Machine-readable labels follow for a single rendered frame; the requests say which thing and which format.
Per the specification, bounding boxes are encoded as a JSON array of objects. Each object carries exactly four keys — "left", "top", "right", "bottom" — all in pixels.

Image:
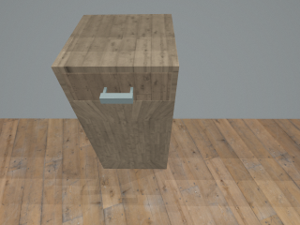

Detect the handle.
[{"left": 99, "top": 87, "right": 134, "bottom": 104}]

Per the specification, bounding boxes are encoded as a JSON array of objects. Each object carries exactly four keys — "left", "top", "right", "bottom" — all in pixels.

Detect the drawer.
[{"left": 61, "top": 72, "right": 172, "bottom": 101}]

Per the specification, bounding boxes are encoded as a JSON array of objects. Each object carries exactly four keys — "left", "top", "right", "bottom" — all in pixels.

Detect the cabinet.
[{"left": 51, "top": 14, "right": 179, "bottom": 170}]

